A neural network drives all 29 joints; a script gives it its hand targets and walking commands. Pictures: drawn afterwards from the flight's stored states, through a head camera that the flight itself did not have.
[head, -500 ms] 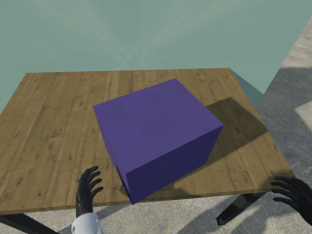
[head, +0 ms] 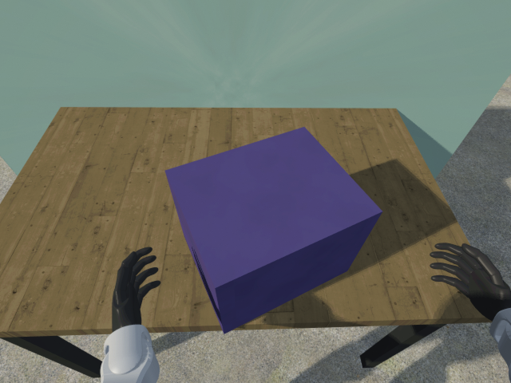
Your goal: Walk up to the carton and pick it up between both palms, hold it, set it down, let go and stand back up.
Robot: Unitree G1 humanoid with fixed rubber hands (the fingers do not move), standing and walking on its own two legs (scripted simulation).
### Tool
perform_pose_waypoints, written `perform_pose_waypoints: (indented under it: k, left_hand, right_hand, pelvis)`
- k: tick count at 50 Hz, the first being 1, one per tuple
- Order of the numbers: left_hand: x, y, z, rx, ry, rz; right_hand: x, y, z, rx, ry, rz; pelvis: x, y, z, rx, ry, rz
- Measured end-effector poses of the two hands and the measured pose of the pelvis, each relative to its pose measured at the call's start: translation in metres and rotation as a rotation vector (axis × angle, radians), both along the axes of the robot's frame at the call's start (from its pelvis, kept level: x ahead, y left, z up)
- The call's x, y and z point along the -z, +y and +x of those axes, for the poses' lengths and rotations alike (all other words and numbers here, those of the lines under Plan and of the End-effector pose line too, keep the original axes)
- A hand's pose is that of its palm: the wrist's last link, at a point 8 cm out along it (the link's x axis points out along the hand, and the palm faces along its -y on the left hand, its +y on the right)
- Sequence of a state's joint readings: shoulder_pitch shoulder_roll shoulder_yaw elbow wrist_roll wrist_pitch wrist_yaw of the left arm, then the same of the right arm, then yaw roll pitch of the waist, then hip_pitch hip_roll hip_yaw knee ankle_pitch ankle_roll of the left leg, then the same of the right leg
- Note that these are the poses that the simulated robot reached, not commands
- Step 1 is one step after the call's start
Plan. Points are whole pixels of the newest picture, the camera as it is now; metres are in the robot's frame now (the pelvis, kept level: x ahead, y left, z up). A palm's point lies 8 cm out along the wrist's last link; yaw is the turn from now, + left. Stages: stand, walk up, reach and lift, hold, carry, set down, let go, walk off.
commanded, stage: reach and lift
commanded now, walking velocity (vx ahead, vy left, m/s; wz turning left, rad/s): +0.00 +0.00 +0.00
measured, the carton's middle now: (265, 226) +0.38 +0.05 +0.00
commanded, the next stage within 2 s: none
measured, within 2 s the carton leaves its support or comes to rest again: neither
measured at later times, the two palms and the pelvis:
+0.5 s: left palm (127, 276) +0.22 +0.23 +0.07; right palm (474, 242) +0.36 -0.26 +0.07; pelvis -0.02 -0.01 +0.00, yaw +1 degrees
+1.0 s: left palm (115, 237) +0.26 +0.25 +0.11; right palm (453, 184) +0.42 -0.22 +0.13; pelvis -0.02 -0.01 +0.00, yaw +2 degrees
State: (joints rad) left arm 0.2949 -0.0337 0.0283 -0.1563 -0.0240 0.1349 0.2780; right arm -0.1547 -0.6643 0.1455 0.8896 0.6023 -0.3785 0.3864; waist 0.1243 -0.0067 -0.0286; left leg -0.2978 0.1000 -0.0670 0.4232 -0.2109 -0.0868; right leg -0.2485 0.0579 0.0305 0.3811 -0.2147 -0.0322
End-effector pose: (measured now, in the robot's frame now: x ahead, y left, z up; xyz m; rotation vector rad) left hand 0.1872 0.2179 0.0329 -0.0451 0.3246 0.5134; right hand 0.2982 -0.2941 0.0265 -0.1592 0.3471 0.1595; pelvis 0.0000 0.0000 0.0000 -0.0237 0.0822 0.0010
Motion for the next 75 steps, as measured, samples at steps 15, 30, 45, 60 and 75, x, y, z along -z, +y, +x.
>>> perform_pose_waypoints:
  k: [15, 30, 45, 60, 75]
  left_hand:
    - [-0.011, 0.003, 0.015, 0.007, 0.008, -0.003]
    - [-0.037, 0.014, 0.048, 0.016, 0.006, -0.014]
    - [-0.067, 0.031, 0.066, 0.012, -0.020, 0.007]
    - [-0.082, 0.036, 0.083, -0.016, 0.027, -0.037]
    - [-0.111, 0.037, 0.116, -0.005, 0.025, -0.023]
  right_hand:
    - [-0.020, 0.009, 0.025, -0.041, -0.021, 0.028]
    - [-0.054, 0.034, 0.077, -0.057, -0.029, 0.062]
    - [-0.085, 0.061, 0.114, -0.092, -0.069, 0.087]
    - [-0.117, 0.083, 0.148, -0.085, -0.044, 0.089]
    - [-0.143, 0.105, 0.181, -0.098, -0.044, 0.127]
  pelvis:
    - [-0.002, -0.015, -0.017, -0.005, 0.006, 0.012]
    - [-0.003, -0.012, -0.015, -0.017, 0.016, 0.010]
    - [-0.004, -0.009, -0.016, -0.019, 0.034, 0.003]
    - [-0.002, -0.018, -0.026, -0.040, 0.063, 0.009]
    - [-0.003, -0.013, -0.023, -0.038, 0.102, 0.009]
